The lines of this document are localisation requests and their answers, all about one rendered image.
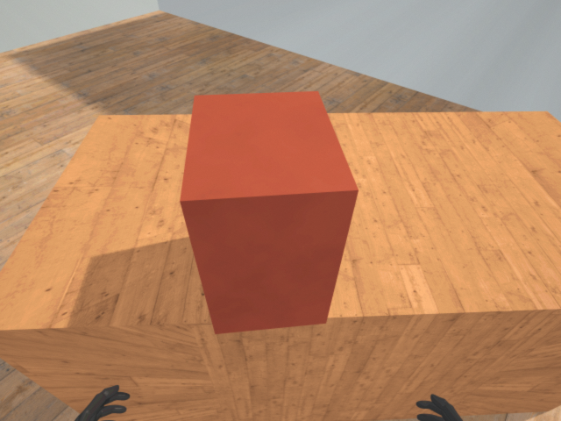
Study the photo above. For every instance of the robot right hand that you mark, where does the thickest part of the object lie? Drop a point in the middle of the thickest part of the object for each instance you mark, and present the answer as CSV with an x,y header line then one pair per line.
x,y
441,407

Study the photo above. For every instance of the robot left hand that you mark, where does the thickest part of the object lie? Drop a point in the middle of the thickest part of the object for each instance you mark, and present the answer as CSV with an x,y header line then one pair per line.
x,y
96,408

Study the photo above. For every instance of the carton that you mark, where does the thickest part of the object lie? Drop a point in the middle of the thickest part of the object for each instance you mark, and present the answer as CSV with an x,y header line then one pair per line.
x,y
267,196

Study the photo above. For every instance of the pedestal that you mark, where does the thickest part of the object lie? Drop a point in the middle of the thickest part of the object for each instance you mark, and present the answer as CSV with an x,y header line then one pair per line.
x,y
449,284

